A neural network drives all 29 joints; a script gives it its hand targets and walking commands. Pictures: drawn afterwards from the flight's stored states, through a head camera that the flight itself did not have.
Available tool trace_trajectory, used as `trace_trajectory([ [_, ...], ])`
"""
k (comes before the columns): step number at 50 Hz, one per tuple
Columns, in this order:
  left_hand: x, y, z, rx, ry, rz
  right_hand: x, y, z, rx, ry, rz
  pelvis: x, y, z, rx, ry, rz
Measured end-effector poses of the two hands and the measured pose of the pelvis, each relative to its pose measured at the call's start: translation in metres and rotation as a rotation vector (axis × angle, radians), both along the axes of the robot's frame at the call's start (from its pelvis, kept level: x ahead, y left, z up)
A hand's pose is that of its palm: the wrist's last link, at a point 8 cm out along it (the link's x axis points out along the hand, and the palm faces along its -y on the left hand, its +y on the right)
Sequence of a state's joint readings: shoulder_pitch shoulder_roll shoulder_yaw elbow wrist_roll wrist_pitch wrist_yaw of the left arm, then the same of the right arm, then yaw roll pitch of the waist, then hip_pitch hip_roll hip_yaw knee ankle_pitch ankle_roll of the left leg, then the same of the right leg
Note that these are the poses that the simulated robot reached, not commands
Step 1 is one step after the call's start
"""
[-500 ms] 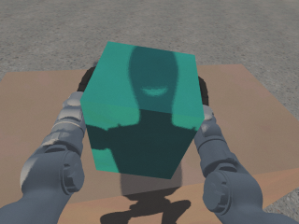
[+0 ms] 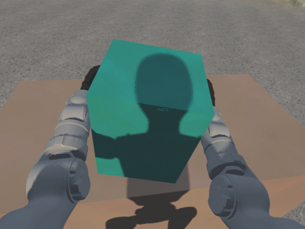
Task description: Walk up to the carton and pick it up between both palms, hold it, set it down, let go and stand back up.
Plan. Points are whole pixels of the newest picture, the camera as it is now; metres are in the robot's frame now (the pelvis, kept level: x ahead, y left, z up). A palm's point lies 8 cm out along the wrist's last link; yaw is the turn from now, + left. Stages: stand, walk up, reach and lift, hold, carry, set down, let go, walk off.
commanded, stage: reach and lift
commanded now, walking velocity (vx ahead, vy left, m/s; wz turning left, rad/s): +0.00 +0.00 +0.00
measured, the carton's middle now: (146, 117) +0.38 -0.02 +0.14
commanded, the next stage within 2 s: none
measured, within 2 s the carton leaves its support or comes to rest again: neither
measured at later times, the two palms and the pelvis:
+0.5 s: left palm (80, 93) +0.41 +0.13 +0.21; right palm (206, 104) +0.37 -0.18 +0.18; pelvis -0.01 +0.00 +0.00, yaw +0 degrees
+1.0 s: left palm (71, 85) +0.38 +0.14 +0.24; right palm (207, 87) +0.37 -0.17 +0.23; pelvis -0.02 +0.00 +0.00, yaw +0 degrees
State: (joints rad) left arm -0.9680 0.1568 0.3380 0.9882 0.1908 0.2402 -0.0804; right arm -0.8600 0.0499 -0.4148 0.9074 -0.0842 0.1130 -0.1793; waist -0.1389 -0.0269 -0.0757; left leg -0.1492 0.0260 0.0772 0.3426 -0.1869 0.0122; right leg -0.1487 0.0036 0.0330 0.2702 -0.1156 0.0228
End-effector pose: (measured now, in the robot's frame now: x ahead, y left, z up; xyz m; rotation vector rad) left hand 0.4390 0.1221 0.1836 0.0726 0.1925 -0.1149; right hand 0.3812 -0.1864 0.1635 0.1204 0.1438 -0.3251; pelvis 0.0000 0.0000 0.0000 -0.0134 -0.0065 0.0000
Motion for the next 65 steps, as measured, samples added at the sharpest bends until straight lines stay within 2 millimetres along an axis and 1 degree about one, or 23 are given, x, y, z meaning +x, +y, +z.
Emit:
trace_trajectory([
  [8,-0.011,0.008,0.007,-0.007,-0.013,0.028,-0.003,0.007,0.007,0.013,-0.017,0.022,-0.003,0.0,0.0,0.0,-0.024,0.0],
  [20,-0.026,0.01,0.02,-0.018,-0.029,0.07,-0.009,0.008,0.017,0.011,-0.037,0.052,-0.009,-0.001,0.0,0.001,-0.045,0.001],
  [33,-0.043,0.016,0.029,-0.024,-0.008,0.125,-0.015,0.014,0.025,0.016,-0.02,0.092,-0.018,-0.001,0.0,0.002,-0.057,0.001],
  [38,-0.048,0.018,0.037,-0.026,-0.014,0.149,-0.013,0.016,0.037,0.013,-0.026,0.11,-0.02,-0.001,-0.001,0.002,-0.06,0.001],
  [49,-0.054,0.02,0.06,-0.034,-0.028,0.197,-0.009,0.017,0.068,-0.01,-0.039,0.15,-0.02,-0.002,-0.001,0.002,-0.06,0.001],
  [65,-0.069,0.023,0.077,-0.04,-0.004,0.243,-0.011,0.021,0.098,-0.036,-0.015,0.191,-0.02,-0.001,-0.001,0.002,-0.061,0.001],
])
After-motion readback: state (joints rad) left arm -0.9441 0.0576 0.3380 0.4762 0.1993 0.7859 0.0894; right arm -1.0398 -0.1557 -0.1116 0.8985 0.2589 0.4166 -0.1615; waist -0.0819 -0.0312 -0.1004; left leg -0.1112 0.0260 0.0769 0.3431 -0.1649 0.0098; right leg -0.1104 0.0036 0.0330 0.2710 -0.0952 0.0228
